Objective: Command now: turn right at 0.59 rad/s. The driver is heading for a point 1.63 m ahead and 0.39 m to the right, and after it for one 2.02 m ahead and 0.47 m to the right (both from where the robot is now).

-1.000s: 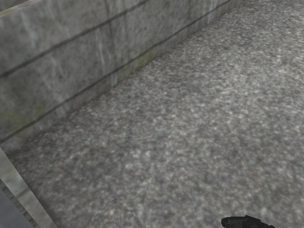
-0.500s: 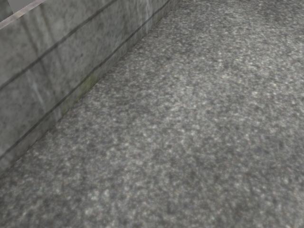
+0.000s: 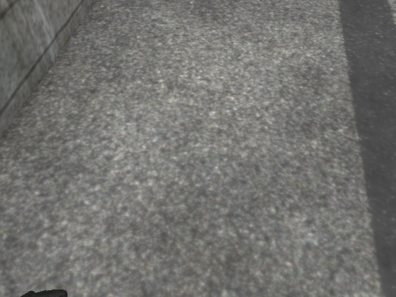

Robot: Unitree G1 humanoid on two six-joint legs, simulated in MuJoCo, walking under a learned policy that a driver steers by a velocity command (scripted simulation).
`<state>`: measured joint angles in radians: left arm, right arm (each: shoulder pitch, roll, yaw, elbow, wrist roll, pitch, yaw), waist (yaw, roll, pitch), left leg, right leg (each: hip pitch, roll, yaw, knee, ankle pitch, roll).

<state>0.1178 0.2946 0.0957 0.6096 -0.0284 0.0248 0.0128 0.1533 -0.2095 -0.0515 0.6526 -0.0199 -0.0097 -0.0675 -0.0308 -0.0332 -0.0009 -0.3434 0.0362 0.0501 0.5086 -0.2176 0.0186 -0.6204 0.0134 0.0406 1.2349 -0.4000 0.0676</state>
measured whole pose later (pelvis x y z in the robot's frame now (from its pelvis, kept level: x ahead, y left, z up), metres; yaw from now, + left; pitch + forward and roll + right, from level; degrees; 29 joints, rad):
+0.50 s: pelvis -0.01 -0.04 +0.00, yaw -17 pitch +4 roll +2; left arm 0.17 0.25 0.06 0.54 0.00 0.02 0.02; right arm 0.09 -0.26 -0.06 0.64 0.00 -0.01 -0.04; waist 0.02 0.01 -0.01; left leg -0.56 -0.01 -0.05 0.97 -0.36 -0.07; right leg -0.39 0.07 0.15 0.55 -0.22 -0.04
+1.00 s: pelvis -0.03 -0.04 +0.00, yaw -26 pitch +0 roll +1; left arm 0.14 0.20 0.03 0.63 0.01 0.01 0.01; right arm 0.24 -0.18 -0.02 0.68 -0.01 -0.02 0.00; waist -0.04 0.00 0.02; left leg -0.25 0.03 0.00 0.52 -0.27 -0.03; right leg -0.26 -0.02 0.03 0.54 -0.27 0.01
